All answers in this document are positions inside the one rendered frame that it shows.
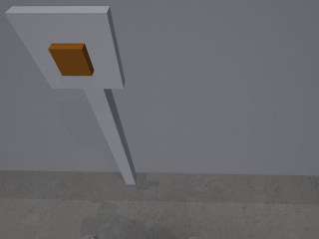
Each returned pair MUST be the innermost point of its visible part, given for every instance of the button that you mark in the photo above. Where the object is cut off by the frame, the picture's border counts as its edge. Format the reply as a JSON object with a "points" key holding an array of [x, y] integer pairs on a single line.
{"points": [[72, 59]]}

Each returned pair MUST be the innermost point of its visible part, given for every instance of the panel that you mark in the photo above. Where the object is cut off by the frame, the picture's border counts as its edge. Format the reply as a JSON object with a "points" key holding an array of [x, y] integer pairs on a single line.
{"points": [[40, 26]]}

